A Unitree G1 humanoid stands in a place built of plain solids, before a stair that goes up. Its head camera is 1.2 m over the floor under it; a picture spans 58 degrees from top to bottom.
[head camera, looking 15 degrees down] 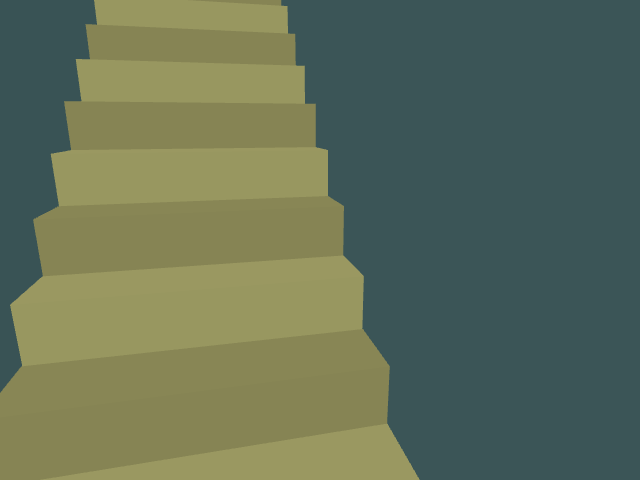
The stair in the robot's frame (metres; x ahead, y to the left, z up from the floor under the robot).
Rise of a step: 0.18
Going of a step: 0.23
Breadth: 1.00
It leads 13 degrees to the left of straight ahead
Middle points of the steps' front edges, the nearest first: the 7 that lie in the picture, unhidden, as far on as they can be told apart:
0.96 0.29 0.55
1.18 0.34 0.73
1.41 0.40 0.92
1.64 0.45 1.10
1.87 0.50 1.29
2.10 0.56 1.47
2.33 0.61 1.65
